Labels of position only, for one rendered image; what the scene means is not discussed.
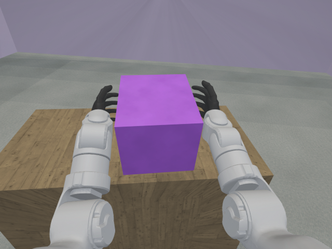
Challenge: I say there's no right robot forearm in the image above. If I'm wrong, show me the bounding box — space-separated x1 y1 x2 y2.
202 109 287 226

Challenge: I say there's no robot right upper arm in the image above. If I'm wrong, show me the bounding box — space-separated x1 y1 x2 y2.
222 190 331 249

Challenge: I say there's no carton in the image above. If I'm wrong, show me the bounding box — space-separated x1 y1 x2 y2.
114 74 203 175

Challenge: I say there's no left robot forearm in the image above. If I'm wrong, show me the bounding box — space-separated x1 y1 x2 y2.
50 109 113 242

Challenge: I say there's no robot left upper arm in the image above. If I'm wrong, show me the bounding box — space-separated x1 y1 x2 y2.
33 199 115 249

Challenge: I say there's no left robot hand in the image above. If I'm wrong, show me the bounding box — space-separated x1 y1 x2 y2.
91 85 118 121

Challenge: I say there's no pedestal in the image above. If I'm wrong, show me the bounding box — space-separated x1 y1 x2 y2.
0 106 274 249

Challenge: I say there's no right robot hand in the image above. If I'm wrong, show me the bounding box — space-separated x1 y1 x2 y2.
192 80 220 119

